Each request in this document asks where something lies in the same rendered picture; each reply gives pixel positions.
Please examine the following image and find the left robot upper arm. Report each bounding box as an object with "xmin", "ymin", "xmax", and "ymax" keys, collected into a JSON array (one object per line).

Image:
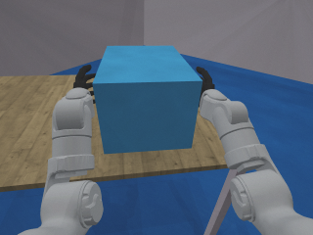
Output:
[{"xmin": 18, "ymin": 180, "xmax": 104, "ymax": 235}]

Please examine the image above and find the left robot forearm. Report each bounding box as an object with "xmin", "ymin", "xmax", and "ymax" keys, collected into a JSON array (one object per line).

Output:
[{"xmin": 40, "ymin": 87, "xmax": 95, "ymax": 221}]

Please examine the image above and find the left robot hand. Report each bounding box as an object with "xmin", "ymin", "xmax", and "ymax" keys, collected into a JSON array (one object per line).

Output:
[{"xmin": 73, "ymin": 65, "xmax": 96, "ymax": 104}]

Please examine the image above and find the right robot upper arm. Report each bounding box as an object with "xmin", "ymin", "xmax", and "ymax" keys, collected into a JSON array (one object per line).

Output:
[{"xmin": 230, "ymin": 168, "xmax": 313, "ymax": 235}]

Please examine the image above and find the carton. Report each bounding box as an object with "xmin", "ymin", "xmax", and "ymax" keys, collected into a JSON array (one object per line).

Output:
[{"xmin": 92, "ymin": 45, "xmax": 202, "ymax": 155}]

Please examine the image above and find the right robot hand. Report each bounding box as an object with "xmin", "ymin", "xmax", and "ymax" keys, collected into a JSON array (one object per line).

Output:
[{"xmin": 196, "ymin": 67, "xmax": 215, "ymax": 107}]

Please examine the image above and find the right robot forearm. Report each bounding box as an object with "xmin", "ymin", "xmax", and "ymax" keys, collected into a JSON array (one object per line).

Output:
[{"xmin": 200, "ymin": 89, "xmax": 293, "ymax": 207}]

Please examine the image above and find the table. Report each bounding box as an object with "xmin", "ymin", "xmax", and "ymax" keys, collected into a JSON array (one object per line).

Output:
[{"xmin": 0, "ymin": 74, "xmax": 246, "ymax": 235}]

